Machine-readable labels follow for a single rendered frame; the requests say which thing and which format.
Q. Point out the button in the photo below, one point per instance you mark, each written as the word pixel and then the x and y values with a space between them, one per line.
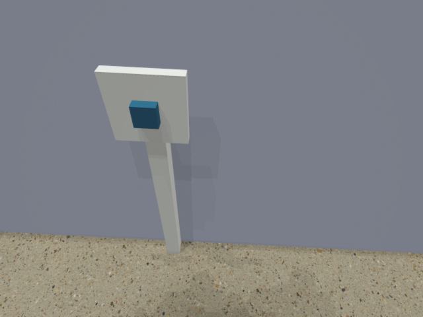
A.
pixel 145 114

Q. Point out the panel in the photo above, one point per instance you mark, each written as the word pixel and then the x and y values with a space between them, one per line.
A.
pixel 169 87

